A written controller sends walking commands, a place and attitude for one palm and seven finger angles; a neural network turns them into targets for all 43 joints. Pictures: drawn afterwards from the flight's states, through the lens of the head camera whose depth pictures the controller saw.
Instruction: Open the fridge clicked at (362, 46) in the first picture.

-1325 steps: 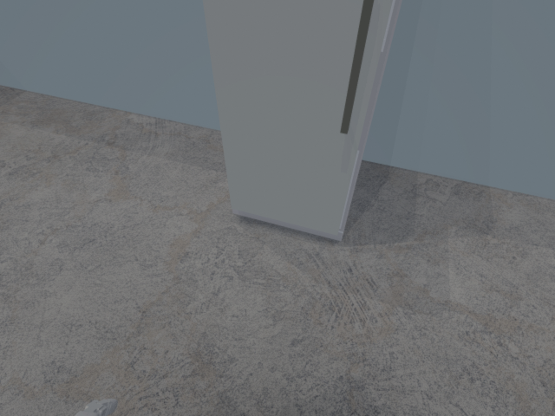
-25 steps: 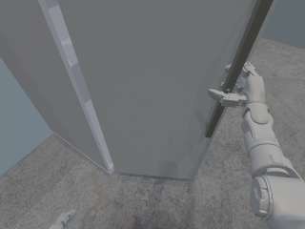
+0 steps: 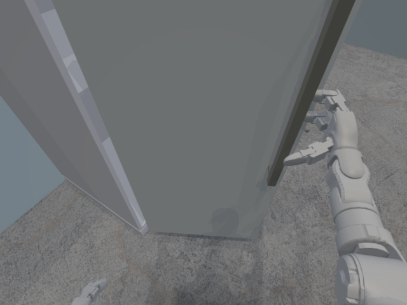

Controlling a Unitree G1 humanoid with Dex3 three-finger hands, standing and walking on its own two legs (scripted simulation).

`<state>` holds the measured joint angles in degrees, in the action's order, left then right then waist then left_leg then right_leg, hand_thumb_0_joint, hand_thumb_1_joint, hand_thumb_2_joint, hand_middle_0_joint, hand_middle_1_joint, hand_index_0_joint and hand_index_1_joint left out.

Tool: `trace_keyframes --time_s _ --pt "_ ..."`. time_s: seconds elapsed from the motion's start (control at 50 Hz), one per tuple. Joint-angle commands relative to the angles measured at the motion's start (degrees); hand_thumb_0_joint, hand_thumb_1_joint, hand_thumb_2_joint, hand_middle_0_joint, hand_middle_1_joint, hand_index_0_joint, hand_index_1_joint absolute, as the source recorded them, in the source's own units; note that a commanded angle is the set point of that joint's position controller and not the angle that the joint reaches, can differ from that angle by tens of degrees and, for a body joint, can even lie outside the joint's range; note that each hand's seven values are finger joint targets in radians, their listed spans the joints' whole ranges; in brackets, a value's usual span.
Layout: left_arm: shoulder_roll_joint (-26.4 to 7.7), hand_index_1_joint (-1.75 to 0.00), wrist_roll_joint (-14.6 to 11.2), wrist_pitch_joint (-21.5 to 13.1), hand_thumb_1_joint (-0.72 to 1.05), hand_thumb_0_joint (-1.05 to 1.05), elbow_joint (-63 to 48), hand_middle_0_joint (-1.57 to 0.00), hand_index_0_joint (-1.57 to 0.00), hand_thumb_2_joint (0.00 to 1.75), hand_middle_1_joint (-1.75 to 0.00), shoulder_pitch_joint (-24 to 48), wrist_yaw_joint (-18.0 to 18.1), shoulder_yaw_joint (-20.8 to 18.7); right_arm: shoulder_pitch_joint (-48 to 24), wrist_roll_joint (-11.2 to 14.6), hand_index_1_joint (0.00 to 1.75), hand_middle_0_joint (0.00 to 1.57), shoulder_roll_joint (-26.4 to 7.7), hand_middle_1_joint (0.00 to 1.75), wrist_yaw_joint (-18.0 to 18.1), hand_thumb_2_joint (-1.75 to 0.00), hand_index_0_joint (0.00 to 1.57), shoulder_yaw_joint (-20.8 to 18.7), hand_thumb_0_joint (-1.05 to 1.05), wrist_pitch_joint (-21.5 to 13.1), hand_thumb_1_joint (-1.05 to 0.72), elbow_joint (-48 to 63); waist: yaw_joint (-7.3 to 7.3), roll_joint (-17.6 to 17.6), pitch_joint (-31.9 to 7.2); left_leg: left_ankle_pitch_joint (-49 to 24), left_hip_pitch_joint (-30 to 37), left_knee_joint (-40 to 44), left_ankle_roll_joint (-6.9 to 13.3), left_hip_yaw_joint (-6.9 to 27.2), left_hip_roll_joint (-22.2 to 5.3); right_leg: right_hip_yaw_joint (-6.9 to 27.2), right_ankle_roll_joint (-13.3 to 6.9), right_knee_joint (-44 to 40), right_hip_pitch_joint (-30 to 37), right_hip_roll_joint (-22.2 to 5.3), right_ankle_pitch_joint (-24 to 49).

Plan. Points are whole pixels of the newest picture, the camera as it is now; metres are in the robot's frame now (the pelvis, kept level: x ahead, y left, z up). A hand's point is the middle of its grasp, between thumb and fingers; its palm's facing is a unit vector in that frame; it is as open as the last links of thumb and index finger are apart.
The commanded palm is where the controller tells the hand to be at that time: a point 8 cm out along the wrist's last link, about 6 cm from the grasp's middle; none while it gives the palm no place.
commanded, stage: slip the hand off the handle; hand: right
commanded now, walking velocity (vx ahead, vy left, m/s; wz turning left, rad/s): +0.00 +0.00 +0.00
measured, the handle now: (294, 114) +0.48 -0.13 +0.13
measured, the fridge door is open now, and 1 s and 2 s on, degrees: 61 61 61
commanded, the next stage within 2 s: draw the hand back to the body in 1.24 s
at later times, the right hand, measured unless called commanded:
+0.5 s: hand (343, 139) +0.42 -0.21 +0.13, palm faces +0.04 +1.00 -0.09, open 14.7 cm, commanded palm +0.39 -0.26 +0.13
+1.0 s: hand (336, 170) +0.35 -0.19 +0.13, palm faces +0.02 +1.00 -0.09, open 14.7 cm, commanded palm +0.31 -0.23 +0.13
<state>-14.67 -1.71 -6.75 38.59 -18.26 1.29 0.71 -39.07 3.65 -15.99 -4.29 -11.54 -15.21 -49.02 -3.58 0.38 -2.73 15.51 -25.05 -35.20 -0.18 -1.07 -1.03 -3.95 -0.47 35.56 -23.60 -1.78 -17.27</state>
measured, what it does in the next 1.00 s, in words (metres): stands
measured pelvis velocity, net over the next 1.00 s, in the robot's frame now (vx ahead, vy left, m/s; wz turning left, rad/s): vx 0.01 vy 0.00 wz -0.02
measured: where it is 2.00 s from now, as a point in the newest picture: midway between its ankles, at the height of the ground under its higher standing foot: outside the picture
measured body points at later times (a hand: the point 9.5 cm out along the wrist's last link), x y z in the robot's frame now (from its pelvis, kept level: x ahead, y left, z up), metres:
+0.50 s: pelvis +0.01 -0.01 +0.00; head +0.03 -0.02 +0.45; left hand +0.11 +0.25 -0.10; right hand +0.41 -0.27 +0.14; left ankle +0.02 +0.12 -0.73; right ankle +0.01 -0.11 -0.73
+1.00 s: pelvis +0.01 +0.00 +0.00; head +0.00 +0.01 +0.45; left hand +0.18 +0.23 -0.08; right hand +0.34 -0.24 +0.13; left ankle +0.02 +0.12 -0.73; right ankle +0.01 -0.11 -0.73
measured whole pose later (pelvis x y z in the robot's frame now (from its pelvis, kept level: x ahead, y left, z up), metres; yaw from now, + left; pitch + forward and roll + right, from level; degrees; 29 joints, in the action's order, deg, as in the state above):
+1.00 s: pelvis +0.01 +0.00 +0.00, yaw -1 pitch +2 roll +0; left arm -14.3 -2.9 -7.6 34.2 -14.4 2.8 2.5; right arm -15.1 9.5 -15.5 -10.2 -9.2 -7.5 -19.6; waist 0.8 -1.3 -3.3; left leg 17.2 -20.8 -35.9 -0.2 -2.4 -1.3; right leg -2.5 -0.4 37.1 -20.2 -1.5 -18.9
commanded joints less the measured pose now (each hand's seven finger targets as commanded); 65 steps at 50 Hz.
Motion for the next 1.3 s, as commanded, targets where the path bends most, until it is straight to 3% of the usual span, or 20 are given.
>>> trace_keyframes --time_s 0.0,0.08,0.14,0.18,0.28,0.34,0.44,0.46,0.5,0.58,0.68,0.74,0.78,0.9,1.0,1.08,1.16,1.18,1.26,1.28 --pt "-8.35 -0.3 -0.38 -1.57 0.9 0.0 -6.51 -0.2 -0.2 0.9 -0.3 -1.13 0.8 -3.19 -26.11 0.96 1.15 0.25 -13.19 1.15 0.25 -0.2 0.25 -3.74 0.0 -2.98 0.55 11.65 0.77 -0.7 -18.44 -13.51 6.37 3.52 1.62 0.41 1.4 2.2 -1.0 -3.59 8.0 1.74 11.9" --pt "-8.53 -0.3 -0.39 -1.13 0.9 0.0 -7.66 -0.2 -0.2 0.9 -0.3 -0.76 1.07 -2.96 -24.23 1.94 1.15 0.25 -13.84 1.15 -1.19 -0.2 0.25 -4.42 0.0 -3.33 0.55 12.58 1.08 1.37 -18.63 -15.01 6.94 2.71 1.64 0.14 1.57 2.53 -1.04 -3.09 7.57 1.49 13.93" --pt "-8.34 -0.3 -0.62 -0.97 0.9 0.0 -8.1 -0.2 -0.2 0.9 -0.3 -0.4 0.95 -2.94 -23.75 1.55 1.15 0.25 -12.6 1.15 -2.52 -0.2 0.25 -2.44 0.0 -3.73 0.55 14.8 1.13 -2.55 -18.85 -14.63 5.12 2.2 1.84 -0.06 1.63 2.93 -0.66 -2.84 9.28 1.21 15.08" --pt "-8.44 -0.3 -0.65 -1.16 0.9 0.0 -8.29 -0.2 -0.2 0.9 -0.3 -0.66 0.96 -3.16 -24.77 2.2 1.15 0.25 -10.93 1.15 -3.38 -0.2 0.25 -0.92 0.0 -3.85 0.55 17.05 0.54 -2.09 -19.85 -15.24 4.33 1.94 1.89 -0.41 1.9 3.64 -0.67 -2.22 11.28 0.94 17.56" --pt "-9.26 -0.3 -0.81 -0.75 0.9 0.0 -7.84 -0.2 -0.2 0.9 -0.3 -0.61 1.67 -2.92 -23.6 3.58 1.15 0.25 -15.84 1.15 -5.17 -0.2 0.25 -4.76 0.0 -2.53 0.55 15.92 0.92 -1.13 -17.9 -12.92 4.64 2.54 1.94 -0.41 1.92 3.81 -0.76 -2.58 8.84 1.15 13.56" --pt "-9.0 -0.3 -0.8 -0.92 0.9 0.0 -8.25 -0.2 -0.2 0.9 -0.3 -0.49 1.6 -2.9 -21.47 3.94 1.15 0.25 -15.83 1.15 -6.17 -0.2 0.25 -4.83 0.0 -2.78 0.55 18.49 1.57 -2.7 -20.34 -13.97 5.02 1.98 1.99 -0.61 1.96 4.24 -0.41 -2.4 10.7 0.97 15.93" --pt "-9.32 -0.3 -0.98 -0.79 0.9 0.0 -8.25 -0.2 -0.2 0.9 -0.3 -0.37 1.79 -2.56 -21.15 4.76 1.15 0.25 -16.15 1.15 -8.07 -0.2 0.25 -4.36 0.0 -1.93 0.55 17.24 0.87 -2.71 -16.95 -12.04 3.66 2.39 1.95 -0.85 2.01 4.59 -0.43 -2.72 8.91 0.96 13.3" --pt "-9.68 -0.3 -0.97 -0.63 0.9 0.0 -8.13 -0.2 -0.2 0.9 -0.3 -0.67 1.99 -2.75 -20.1 4.87 1.15 0.25 -18.98 1.15 -8.16 -0.2 0.25 -6.97 0.0 -1.75 0.55 16.39 1.26 -1.81 -17.18 -11.67 4.03 2.47 1.94 -0.72 2.01 4.57 -0.53 -2.72 8.23 0.96 12.59" --pt "-9.19 -0.3 -1.05 -0.92 0.9 0.0 -9.28 -0.2 -0.2 0.9 -0.3 0.16 1.75 -2.65 -16.82 5.77 1.15 0.25 -15.37 1.15 -9.06 -0.2 0.25 -4.6 0.0 -1.6 0.55 19.2 2.11 -3.8 -18.93 -12.96 5.26 2.1 2.1 -0.76 1.93 4.3 -0.49 -2.54 9.4 1.11 14.39" --pt "-9.02 -0.3 -1.02 -1.69 0.9 0.0 -10.8 -0.2 -0.2 0.9 -0.3 0.98 1.05 -2.81 -8.55 7.09 1.15 0.25 -12.12 1.15 -9.5 -0.2 0.25 -2.9 0.0 -0.95 0.55 26.15 3.18 -2.31 -19.65 -15.25 6.45 1.54 2.03 -1.18 2.16 4.48 -0.51 -2.05 10.64 0.83 18.5" --pt "-8.9 -0.3 -1.31 -1.74 0.9 0.0 -11.46 -0.2 -0.2 0.9 -0.3 3.42 1.3 -2.42 -7.12 6.82 1.15 0.25 -13.02 1.15 -7.38 -0.2 0.25 -3.38 0.0 1.59 0.55 31.72 3.04 -1.38 -13.86 -9.8 5.62 2.72 1.81 -1.16 1.93 4.31 -0.77 -3.61 7.2 0.98 10.37" --pt "-8.15 -0.3 -1.19 -2.53 0.9 0.0 -11.89 -0.2 -0.2 0.9 -0.3 4.69 1.52 -2.12 -6.34 6.14 1.15 0.25 -11.79 1.15 -5.56 -0.2 0.25 -2.33 0.0 1.6 0.55 36.99 3.5 -3.58 -15.37 -8.78 5.95 2.71 1.87 -1.18 1.83 4.44 -0.64 -3.97 8.91 1.06 9.6" --pt "-8.16 -0.3 -0.99 -2.88 0.9 0.0 -11.56 -0.2 -0.2 0.9 -0.3 5.09 1.89 -1.98 -5.42 5.86 1.15 0.25 -12.85 1.15 -4.69 -0.2 0.25 -2.93 0.0 1.48 0.55 38.84 3.36 -1.77 -15.97 -8.67 6.8 3.03 1.7 -0.92 1.9 4.31 -0.87 -3.82 9.18 1.04 9.35" --pt "-7.21 -0.3 -1.23 -3.87 0.9 0.0 -11.98 -0.2 -0.2 0.9 -0.3 7.28 1.91 -1.26 4.11 6.52 1.15 0.25 -9.01 1.15 -5.24 -0.2 0.25 -0.75 0.0 3.63 0.55 41.12 4.22 -1.34 -13.05 -10.17 8.43 3.62 1.51 -1.04 1.55 3.58 -0.9 -4.39 8.05 1.36 9.25" --pt "-6.9 -0.3 -1.11 -4.2 0.9 0.0 -13.08 -0.2 -0.2 0.9 -0.3 8.66 2.05 -1.1 10.77 7.43 1.15 0.25 -9.23 1.15 -5.73 -0.2 0.25 -2.0 0.0 5.91 0.55 46.3 5.25 0.29 -13.04 -12.07 10.93 4.1 1.19 -0.8 1.25 2.95 -1.14 -4.38 7.79 1.71 10.17" --pt "-6.73 -0.3 -1.03 -4.61 0.9 0.0 -13.38 -0.2 -0.2 0.9 -0.3 9.55 2.32 -0.88 14.6 7.96 1.15 0.25 -9.9 1.15 -6.31 -0.2 0.25 -2.64 0.0 6.19 0.55 50.14 5.25 1.11 -11.07 -10.5 11.06 5.03 0.96 -0.27 1.18 2.61 -1.31 -4.32 7.4 1.79 8.84" --pt "-6.03 -0.3 -0.9 -5.8 0.9 0.0 -13.54 -0.2 -0.2 0.9 -0.3 10.15 2.63 -0.48 16.63 8.39 1.15 0.25 -7.56 1.15 -6.95 -0.2 0.25 -0.35 0.0 6.04 0.55 55.21 5.1 -1.63 -10.28 -9.21 10.31 5.13 1.05 -0.63 1.25 3.03 -1.15 -4.65 8.49 2.03 8.0" --pt "-6.29 -0.3 -0.9 -6.04 0.9 0.0 -13.31 -0.2 -0.2 0.9 -0.3 10.19 2.83 -0.59 16.26 8.47 1.15 0.25 -8.76 1.15 -6.92 -0.2 0.25 -0.96 0.0 5.94 0.55 55.87 4.47 -0.07 -10.22 -8.72 10.09 5.63 0.8 -0.34 1.22 3.0 -1.35 -4.34 8.55 1.84 7.75" --pt "-6.18 -0.3 -0.97 -7.04 0.9 0.0 -12.24 -0.2 -0.2 0.9 -0.3 10.41 3.61 -0.26 13.63 8.53 1.15 0.25 -8.74 1.15 -6.76 -0.2 0.25 -0.61 0.0 6.1 0.55 55.71 4.05 -2.38 -8.57 -5.22 8.42 6.21 0.88 -0.4 1.2 3.49 -1.1 -4.8 8.45 2.03 5.2" --pt "-6.42 -0.3 -0.86 -7.08 0.9 0.0 -11.87 -0.2 -0.2 0.9 -0.3 10.19 3.8 -0.21 13.85 8.49 1.15 0.25 -9.17 1.15 -6.65 -0.2 0.25 -0.77 0.0 6.31 0.55 54.5 3.87 -0.48 -8.09 -4.23 8.26 6.6 0.78 -0.34 1.23 3.6 -1.25 -4.76 8.03 1.93 4.69"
